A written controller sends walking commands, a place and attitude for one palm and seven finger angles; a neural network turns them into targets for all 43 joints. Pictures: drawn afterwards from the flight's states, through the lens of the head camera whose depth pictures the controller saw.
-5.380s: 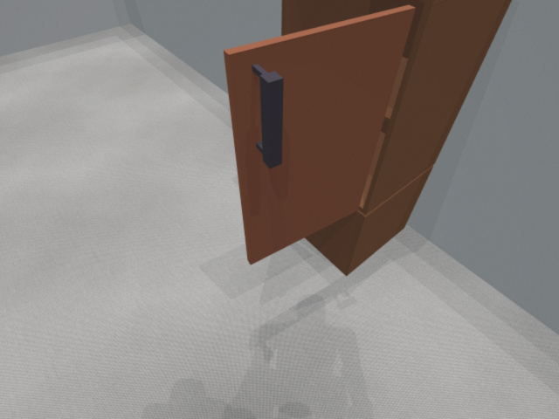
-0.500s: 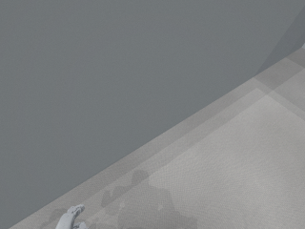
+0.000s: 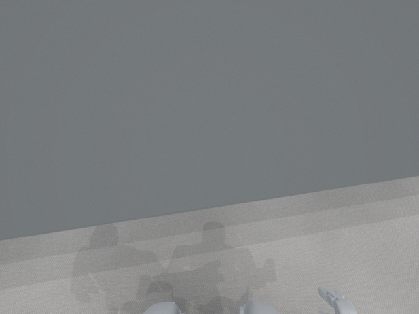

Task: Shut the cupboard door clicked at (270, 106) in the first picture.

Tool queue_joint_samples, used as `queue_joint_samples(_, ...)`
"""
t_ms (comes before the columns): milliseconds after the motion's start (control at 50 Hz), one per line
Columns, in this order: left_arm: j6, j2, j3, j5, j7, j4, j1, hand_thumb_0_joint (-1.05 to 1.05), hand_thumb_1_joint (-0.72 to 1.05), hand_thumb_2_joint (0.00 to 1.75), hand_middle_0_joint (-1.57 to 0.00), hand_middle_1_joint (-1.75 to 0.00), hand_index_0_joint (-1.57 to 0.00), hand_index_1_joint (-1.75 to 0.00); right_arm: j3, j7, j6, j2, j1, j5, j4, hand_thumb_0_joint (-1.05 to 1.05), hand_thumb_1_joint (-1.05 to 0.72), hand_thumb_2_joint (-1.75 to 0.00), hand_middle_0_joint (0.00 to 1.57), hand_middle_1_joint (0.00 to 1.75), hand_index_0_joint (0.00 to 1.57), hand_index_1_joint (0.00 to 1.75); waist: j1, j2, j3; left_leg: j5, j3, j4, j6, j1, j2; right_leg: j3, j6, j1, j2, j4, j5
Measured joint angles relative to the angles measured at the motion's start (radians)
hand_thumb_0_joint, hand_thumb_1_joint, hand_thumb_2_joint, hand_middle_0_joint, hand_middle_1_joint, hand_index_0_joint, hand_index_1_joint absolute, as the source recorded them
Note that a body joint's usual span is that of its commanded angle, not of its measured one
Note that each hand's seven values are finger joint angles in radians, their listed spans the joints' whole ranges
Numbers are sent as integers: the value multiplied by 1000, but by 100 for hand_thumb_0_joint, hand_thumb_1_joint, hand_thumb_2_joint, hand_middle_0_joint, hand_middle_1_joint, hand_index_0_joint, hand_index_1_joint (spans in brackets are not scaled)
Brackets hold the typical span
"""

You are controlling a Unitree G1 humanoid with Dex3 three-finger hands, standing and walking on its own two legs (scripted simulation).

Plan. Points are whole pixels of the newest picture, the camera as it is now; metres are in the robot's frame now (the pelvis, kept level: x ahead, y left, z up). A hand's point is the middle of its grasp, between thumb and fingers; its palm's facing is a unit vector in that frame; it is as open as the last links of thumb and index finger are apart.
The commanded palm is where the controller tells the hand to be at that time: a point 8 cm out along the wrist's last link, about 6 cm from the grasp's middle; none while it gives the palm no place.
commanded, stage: turn to face it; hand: left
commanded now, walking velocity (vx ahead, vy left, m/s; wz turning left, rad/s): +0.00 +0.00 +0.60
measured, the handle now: out of the picture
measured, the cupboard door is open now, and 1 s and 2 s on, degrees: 82 82 82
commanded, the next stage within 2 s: none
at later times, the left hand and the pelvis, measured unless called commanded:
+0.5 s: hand out of the picture +0.07 +0.14 -0.14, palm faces +0.28 -0.93 -0.25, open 7.4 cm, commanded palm none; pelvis +0.04 -0.06 +0.02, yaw +18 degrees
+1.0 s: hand out of the picture +0.03 +0.19 -0.14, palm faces +0.55 -0.79 -0.27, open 7.4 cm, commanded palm none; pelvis +0.06 -0.04 +0.01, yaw +34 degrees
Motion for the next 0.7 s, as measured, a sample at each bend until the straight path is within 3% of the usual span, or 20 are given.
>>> queue_joint_samples(120,-10,-18,-4,5,-13,-44,-55,1,91,90,-20,-29,-19,-30,6,-6,7,14,47,-3,22,1,-91,-90,20,30,20,30,-7,36,-17,56,-70,-97,-13,38,0,67,14,-66,17,-103,104)
queue_joint_samples(220,-20,-42,-14,1,-15,-68,-80,1,91,90,-20,-29,-19,-30,-1,-1,20,22,83,-8,34,1,-90,-90,20,30,20,30,-32,69,-29,49,-133,-84,-41,27,5,62,7,8,50,-342,118)
queue_joint_samples(260,-33,-49,-19,-1,-16,-78,-79,1,91,90,-20,-29,-19,-30,-7,-1,27,21,97,-4,38,1,-90,-90,20,30,20,30,-38,78,-37,29,-158,-48,-59,7,1,49,1,73,68,-483,183)
queue_joint_samples(280,-45,-52,-20,2,-15,-84,-74,1,91,90,-20,-29,-19,-30,-11,0,29,19,106,0,39,1,-90,-90,20,30,20,30,-37,80,-44,11,-168,-13,-62,-14,-6,43,-16,102,68,-553,213)
queue_joint_samples(340,-60,-87,-33,8,-5,-80,-71,0,91,90,-20,-29,-20,-30,-30,0,41,-4,98,4,58,1,-91,-90,20,30,20,30,-42,106,-26,-174,-155,293,-68,-113,-21,1,-72,115,59,-532,195)
queue_joint_samples(380,-56,-104,-38,6,0,-73,-58,0,91,90,-20,-29,-20,-30,-37,4,48,-14,95,2,67,1,-91,-90,20,30,20,30,-46,103,-21,-171,-114,472,-79,-162,-13,-23,-81,145,42,-561,197)
queue_joint_samples(420,-53,-113,-42,5,2,-64,-44,1,91,90,-20,-30,-20,-30,-37,9,51,-16,92,2,71,1,-91,-90,20,30,20,30,-54,90,-20,-147,-79,538,-93,-178,5,-47,-81,175,25,-598,207)
queue_joint_samples(520,-60,-110,-36,6,3,-52,-24,0,92,90,-20,-30,-20,-30,-28,17,52,-8,76,7,75,1,-91,-90,20,30,20,30,-50,45,-7,-146,-23,356,-107,-120,43,-115,-74,223,-17,-635,206)
queue_joint_samples(600,-61,-83,-27,11,-2,-47,-13,0,92,90,-21,-30,-20,-30,-21,20,46,-4,46,10,68,1,-91,-90,19,30,20,30,-30,22,8,-136,16,149,-92,-43,45,-171,-58,229,-46,-588,167)
queue_joint_samples(640,-58,-65,-20,7,-6,-41,1,0,91,90,-21,-30,-20,-30,-18,22,36,-4,35,8,55,1,-91,-90,19,30,20,30,-25,12,5,-54,35,23,-78,10,36,-193,-44,216,-65,-529,130)
queue_joint_samples(660,-54,-56,-16,3,-8,-38,10,0,91,90,-21,-30,-20,-30,-17,22,27,-7,32,6,45,1,-91,-90,19,30,20,30,-24,12,-3,25,32,-25,-53,27,34,-198,-35,190,-74,-469,108)
queue_joint_samples(700,-26,-33,-7,-2,-6,-22,2,0,91,90,-20,-30,-20,-30,-16,15,10,3,21,2,34,1,-91,-90,20,30,20,30,-21,-6,-2,10,23,22,-12,3,20,-116,-12,104,-63,-265,-16)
